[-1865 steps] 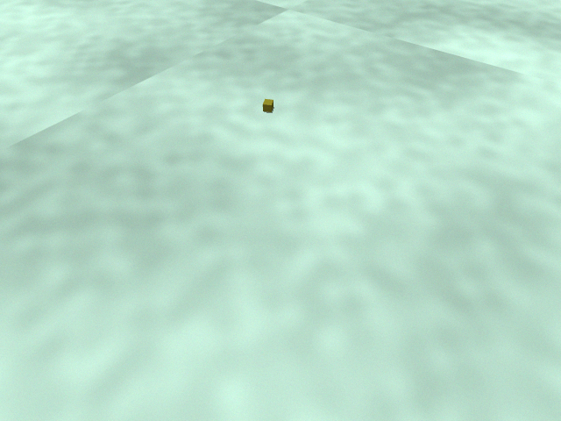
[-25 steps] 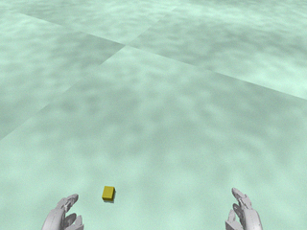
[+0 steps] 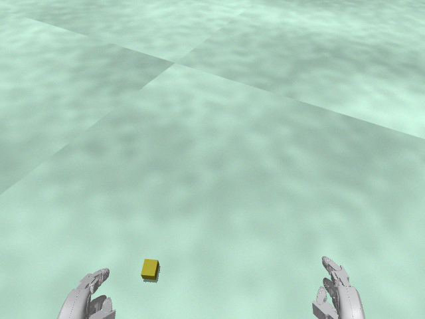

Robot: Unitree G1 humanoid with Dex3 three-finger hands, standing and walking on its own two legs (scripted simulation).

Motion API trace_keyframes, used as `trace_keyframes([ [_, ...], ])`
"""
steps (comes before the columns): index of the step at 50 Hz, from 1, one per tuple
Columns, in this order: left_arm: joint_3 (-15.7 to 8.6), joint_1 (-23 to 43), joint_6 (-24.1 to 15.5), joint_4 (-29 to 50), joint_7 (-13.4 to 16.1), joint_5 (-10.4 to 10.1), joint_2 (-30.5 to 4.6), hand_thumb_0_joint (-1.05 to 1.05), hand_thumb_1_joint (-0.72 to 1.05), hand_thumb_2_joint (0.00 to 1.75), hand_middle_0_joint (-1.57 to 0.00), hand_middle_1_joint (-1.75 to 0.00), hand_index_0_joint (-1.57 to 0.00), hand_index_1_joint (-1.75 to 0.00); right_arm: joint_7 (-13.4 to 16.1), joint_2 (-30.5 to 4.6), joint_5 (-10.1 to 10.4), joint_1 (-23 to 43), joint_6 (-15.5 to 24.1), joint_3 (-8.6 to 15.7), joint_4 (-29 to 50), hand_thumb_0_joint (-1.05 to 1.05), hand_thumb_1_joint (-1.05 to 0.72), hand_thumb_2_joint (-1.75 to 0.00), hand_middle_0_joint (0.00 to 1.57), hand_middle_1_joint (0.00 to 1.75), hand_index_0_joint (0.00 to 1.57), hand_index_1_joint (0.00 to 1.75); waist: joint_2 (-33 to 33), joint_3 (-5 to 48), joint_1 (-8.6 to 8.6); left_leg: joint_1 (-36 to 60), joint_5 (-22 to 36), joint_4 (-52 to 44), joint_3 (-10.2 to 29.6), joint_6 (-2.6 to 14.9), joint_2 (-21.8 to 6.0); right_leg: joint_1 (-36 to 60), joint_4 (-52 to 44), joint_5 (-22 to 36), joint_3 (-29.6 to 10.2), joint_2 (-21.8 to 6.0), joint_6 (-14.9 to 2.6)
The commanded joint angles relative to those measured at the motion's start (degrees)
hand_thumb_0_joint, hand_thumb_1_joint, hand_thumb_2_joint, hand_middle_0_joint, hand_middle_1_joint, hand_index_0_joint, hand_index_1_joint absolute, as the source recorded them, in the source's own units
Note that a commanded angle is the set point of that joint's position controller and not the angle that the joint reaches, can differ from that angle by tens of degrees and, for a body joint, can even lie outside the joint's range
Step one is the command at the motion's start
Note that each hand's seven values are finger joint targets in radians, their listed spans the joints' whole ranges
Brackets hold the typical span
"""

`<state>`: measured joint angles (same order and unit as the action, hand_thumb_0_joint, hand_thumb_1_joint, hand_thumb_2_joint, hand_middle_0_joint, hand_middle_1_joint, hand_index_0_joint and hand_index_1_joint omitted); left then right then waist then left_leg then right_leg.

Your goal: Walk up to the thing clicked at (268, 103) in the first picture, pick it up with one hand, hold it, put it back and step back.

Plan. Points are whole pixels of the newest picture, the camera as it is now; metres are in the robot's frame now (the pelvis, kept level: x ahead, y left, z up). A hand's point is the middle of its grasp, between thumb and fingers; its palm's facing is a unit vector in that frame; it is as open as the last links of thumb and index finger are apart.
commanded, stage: home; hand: left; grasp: from above
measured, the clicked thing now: (150, 269) +0.46 +0.25 -0.69
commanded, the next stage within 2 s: stand in 0.92 s
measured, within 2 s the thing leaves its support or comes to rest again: neither
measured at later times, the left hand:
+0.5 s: hand (113, 312) +0.17 +0.18 -0.05, palm faces +0.05 -0.98 -0.20, open 7.4 cm
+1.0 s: hand (113, 312) +0.17 +0.18 -0.05, palm faces +0.05 -0.98 -0.20, open 7.4 cm
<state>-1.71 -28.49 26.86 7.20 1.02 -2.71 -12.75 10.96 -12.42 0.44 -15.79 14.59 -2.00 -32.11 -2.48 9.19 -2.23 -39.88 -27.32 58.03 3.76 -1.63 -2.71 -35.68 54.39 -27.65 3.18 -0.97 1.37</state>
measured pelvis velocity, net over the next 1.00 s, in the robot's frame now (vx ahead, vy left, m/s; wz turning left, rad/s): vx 0.01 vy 0.00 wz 0.00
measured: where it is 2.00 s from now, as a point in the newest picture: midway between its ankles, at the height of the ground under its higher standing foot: outside the picture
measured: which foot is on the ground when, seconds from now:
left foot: down 0.00-1.00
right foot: down 0.00-1.00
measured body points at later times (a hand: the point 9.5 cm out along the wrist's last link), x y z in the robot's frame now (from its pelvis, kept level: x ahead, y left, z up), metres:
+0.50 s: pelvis +0.01 +0.00 +0.00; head +0.02 +0.00 +0.45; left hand +0.16 +0.23 -0.03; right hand +0.16 -0.25 -0.06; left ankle +0.02 +0.13 -0.68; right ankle +0.00 -0.14 -0.68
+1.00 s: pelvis +0.01 +0.00 +0.00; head +0.02 +0.00 +0.45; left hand +0.16 +0.23 -0.03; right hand +0.17 -0.25 -0.06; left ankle +0.02 +0.13 -0.68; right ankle +0.00 -0.14 -0.68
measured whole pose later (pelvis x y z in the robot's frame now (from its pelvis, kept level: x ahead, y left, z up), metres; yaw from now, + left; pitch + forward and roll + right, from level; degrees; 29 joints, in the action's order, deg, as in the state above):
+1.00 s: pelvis +0.01 +0.00 +0.00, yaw +0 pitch +10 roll -3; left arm -1.8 -28.9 26.5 7.8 1.1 -2.9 -12.7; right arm 10.5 -12.2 0.6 -16.2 13.4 -1.7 -31.2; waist -2.6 9.5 -2.2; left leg -40.5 -28.1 58.6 3.8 -1.7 -2.8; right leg -36.3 55.0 -28.5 3.1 -0.9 1.3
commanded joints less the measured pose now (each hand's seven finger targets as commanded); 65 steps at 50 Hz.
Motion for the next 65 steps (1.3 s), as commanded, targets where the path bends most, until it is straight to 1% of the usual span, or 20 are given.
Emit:
trace_keyframes([
  [1, -2.85, 1.89, -2.67, 10.78, 0.28, 0.28, -5.43, 0.0, 0.87, 0.88, -0.2, -0.29, -0.2, -0.29, 0.58, -6.9, -0.11, 3.89, 3.36, 3.07, 9.38, 0.0, -0.9, -0.9, 0.2, 0.3, 0.2, 0.3, -0.49, 3.08, 0.05, 5.98, 9.81, -10.05, -1.53, 2.03, 2.48, 0.56, -9.37, 9.53, 1.3, 2.19, -0.99],
  [5, -3.72, 1.97, -2.78, 11.27, 0.29, 0.29, -6.16, 0.0, 0.89, 0.89, -0.2, -0.3, -0.2, -0.3, 0.48, -6.96, -0.13, 3.88, 3.25, 3.2, 9.51, 0.0, -0.9, -0.9, 0.2, 0.3, 0.2, 0.3, -0.81, 4.45, -0.07, 6.66, 10.57, -9.65, -1.87, 2.05, 2.52, 1.01, -9.34, 10.28, 1.02, 2.12, -1.0],
  [20, -3.5, 1.61, -3.14, 11.69, 0.32, 0.1, -5.67, 0.0, 0.9, 0.9, -0.2, -0.3, -0.2, -0.3, 0.46, -6.74, -0.15, 3.61, 3.01, 3.23, 9.67, 0.0, -0.9, -0.9, 0.2, 0.3, 0.2, 0.3, -0.91, 4.56, 0.04, 6.28, 9.94, -9.71, -1.54, 1.95, 2.44, 0.83, -9.06, 9.81, 1.15, 2.16, -1.01],
  [25, -3.41, 1.05, -3.08, 11.34, 0.43, 0.21, -5.94, 0.0, 0.9, 0.9, -0.2, -0.3, -0.2, -0.3, 0.52, -6.8, -0.06, 3.45, 2.73, 3.33, 9.64, 0.0, -0.9, -0.9, 0.2, 0.3, 0.2, 0.3, -0.9, 5.08, 0.01, 6.77, 13.78, -8.61, -1.9, 1.98, 2.4, 1.08, -8.75, 13.35, 0.97, 2.0, -0.91],
  [27, -4.47, 1.07, -3.14, 11.82, 0.57, 0.18, -7.16, 0.0, 0.9, 0.9, -0.2, -0.3, -0.2, -0.3, 0.5, -7.16, -0.1, 3.65, 2.56, 3.51, 9.79, 0.0, -0.9, -0.9, 0.2, 0.3, 0.2, 0.3, 0.8, 5.15, 0.08, 6.53, 13.51, -8.41, -1.88, 2.19, 2.4, 1.78, -9.0, 13.26, 0.87, 1.92, -0.81],
  [28, -2.86, 1.18, -2.98, 11.4, 0.39, 0.23, -5.89, 0.0, 0.9, 0.9, -0.2, -0.3, -0.2, -0.3, 0.43, -6.79, -0.1, 3.39, 2.6, 3.21, 9.75, 0.0, -0.9, -0.9, 0.2, 0.3, 0.2, 0.3, 0.04, 5.18, -0.19, 6.63, 13.73, -8.28, -2.0, 2.2, 2.57, 1.54, -8.93, 13.69, 0.71, 1.82, -0.75],
  [35, -3.77, 1.18, -2.81, 11.52, 0.43, 0.13, -5.94, 0.0, 0.9, 0.9, -0.2, -0.3, -0.2, -0.3, 0.27, -6.87, -0.03, 3.7, 2.42, 3.35, 9.93, 0.0, -0.9, -0.9, 0.2, 0.3, 0.2, 0.3, -1.32, 3.53, 0.23, 6.38, 11.19, -9.86, -1.43, 1.76, 2.13, 0.32, -8.63, 10.58, 1.43, 2.28, -1.16],
  [42, -4.2, 1.08, -2.95, 12.13, 0.43, -0.01, -6.28, 0.0, 0.9, 0.9, -0.2, -0.3, -0.2, -0.3, 0.23, -6.85, 0.0, 3.42, 2.37, 3.49, 10.06, 0.0, -0.9, -0.9, 0.2, 0.3, 0.2, 0.3, -0.93, 5.05, 0.24, 6.66, 13.76, -8.55, -1.85, 1.88, 2.31, 1.45, -8.39, 13.22, 1.09, 2.05, -0.94],
  [43, -3.67, 1.33, -3.08, 12.2, 0.41, -0.02, -6.01, 0.0, 0.9, 0.9, -0.2, -0.3, -0.2, -0.3, 0.21, -7.01, -0.08, 3.16, 2.34, 3.54, 10.0, 0.0, -0.9, -0.9, 0.2, 0.3, 0.2, 0.3, -0.96, 5.59, -0.32, 7.17, 14.13, -8.5, -1.8, 1.91, 2.31, 1.25, -8.14, 13.62, 0.98, 2.1, -0.93],
  [46, -3.62, 1.01, -3.0, 11.55, 0.4, 0.05, -6.0, 0.0, 0.9, 0.9, -0.2, -0.3, -0.2, -0.3, 0.22, -6.82, 0.0, 3.56, 2.32, 3.37, 10.29, 0.0, -0.9, -0.9, 0.2, 0.3, 0.2, 0.3, -0.54, 3.57, 0.09, 5.77, 12.24, -8.93, -1.63, 1.91, 2.3, 0.48, -8.53, 11.86, 1.29, 2.15, -0.96],
  [50, -3.97, 1.28, -3.26, 12.55, 0.45, 0.09, -6.46, 0.0, 0.9, 0.9, -0.2, -0.3, -0.2, -0.3, 0.15, -6.94, -0.05, 3.62, 2.21, 3.5, 10.44, 0.0, -0.9, -0.9, 0.2, 0.3, 0.2, 0.3, -1.09, 4.76, 0.18, 5.97, 11.76, -9.07, -1.54, 1.89, 2.29, 0.88, -8.32, 11.34, 1.24, 2.14, -1.09],
  [51, -3.29, 18.27, -15.51, -7.56, 2.73, 6.29, -11.12, 0.0, 0.9, 0.9, -0.2, -0.3, -0.2, -0.3, -3.26, -13.98, -7.38, 6.59, -4.25, 5.57, -3.83, 0.0, -0.9, -0.9, 0.2, 0.3, 0.2, 0.3, 2.55, -9.55, 4.33, 6.23, 22.21, -14.18, 0.29, 4.72, -0.01, 10.37, -9.84, 12.38, -2.9, -2.06, -3.54],
  [52, -4.6, 11.24, -19.36, -18.47, 2.47, 6.86, -12.02, 0.0, 0.9, 0.9, -0.2, -0.3, -0.2, -0.3, -4.92, -14.24, -6.87, 6.83, -6.63, 6.57, -4.45, 0.0, -0.9, -0.9, 0.2, 0.3, 0.2, 0.3, 5.81, -3.97, 4.71, 10.2, 23.29, -12.66, -1.63, 5.51, 0.83, 12.34, -12.18, 13.27, -6.58, -3.09, -5.67],
  [53, -4.35, 10.82, -21.27, -21.16, 2.15, 7.21, -13.18, 0.0, 0.9, 0.9, -0.2, -0.3, -0.2, -0.3, -6.04, -13.95, -7.04, 6.72, -7.76, 6.5, -4.22, 0.0, -0.9, -0.9, 0.2, 0.3, 0.2, 0.3, 7.69, -2.69, 3.65, 12.47, 22.3, -12.16, -2.43, 5.66, 1.23, 12.38, -13.44, 14.58, -8.33, -3.91, -6.49],
  [54, -3.99, 12.56, -22.37, -22.49, 1.74, 6.9, -13.22, 0.0, 0.9, 0.9, -0.2, -0.3, -0.2, -0.3, -6.82, -13.55, -6.87, 5.47, -8.54, 6.19, -3.95, 0.0, -0.9, -0.9, 0.2, 0.3, 0.2, 0.3, 4.8, -3.72, 2.4, 12.46, 20.54, -13.37, -1.44, 5.43, 1.27, 11.47, -13.7, 15.24, -7.94, -3.12, -6.25],
  [56, -3.54, 15.42, -24.0, -26.82, 1.32, 6.42, -13.19, 0.0, 0.9, 0.9, -0.2, -0.3, -0.2, -0.3, -8.82, -11.65, -4.46, 5.82, -9.05, 5.71, -6.0, 0.0, -0.9, -0.9, 0.2, 0.3, 0.2, 0.3, 1.79, -1.85, 3.08, 15.74, 16.82, -16.3, -1.1, 5.44, 1.63, 15.21, -13.22, 15.46, -7.42, -4.38, -4.89],
  [58, -3.9, 15.96, -24.4, -31.38, 1.15, 5.64, -12.62, 0.0, 0.9, 0.9, -0.2, -0.3, -0.2, -0.3, -9.65, -12.44, -3.33, 7.75, -9.48, 6.36, -7.49, 0.0, -0.9, -0.9, 0.2, 0.3, 0.2, 0.3, 3.35, -1.96, 4.04, 18.96, 18.52, -17.3, -0.94, 5.09, 1.32, 14.03, -14.86, 15.62, -7.07, -4.15, -4.24],
  [59, -3.96, 16.34, -24.73, -33.4, 1.23, 5.3, -12.5, 0.0, 0.9, 0.9, -0.2, -0.3, -0.2, -0.3, -9.86, -12.61, -3.17, 7.94, -9.67, 6.65, -8.22, 0.0, -0.9, -0.9, 0.2, 0.3, 0.2, 0.3, 3.34, -1.55, 4.37, 19.94, 18.41, -17.98, -0.29, 5.0, 1.01, 14.71, -15.32, 14.71, -6.68, -4.1, -3.87],
  [63, -3.81, 18.31, -26.05, -41.47, 1.39, 5.52, -11.97, 0.0, 0.9, 0.9, -0.2, -0.3, -0.2, -0.3, -10.04, -13.13, -3.64, 8.83, -10.87, 7.1, -11.36, 0.0, -0.9, -0.9, 0.2, 0.3, 0.2, 0.3, 0.35, -4.44, 4.14, 19.18, 9.53, -24.7, 2.73, 5.71, -0.71, 16.91, -18.12, 9.73, -5.07, -3.27, -2.87],
  [65, -3.71, 17.98, -26.61, -45.09, 1.31, 5.6, -11.95, 0.0, 0.9, 0.9, -0.2, -0.3, -0.2, -0.3, -9.89, -13.46, -3.66, 9.05, -11.26, 7.15, -12.77, 0.0, -0.9, -0.9, 0.2, 0.3, 0.2, 0.3, 0.0, -5.69, 4.29, 19.95, 10.22, -26.46, 3.48, 5.8, -1.34, 18.06, -19.41, 11.31, -4.63, -3.24, -2.68],
])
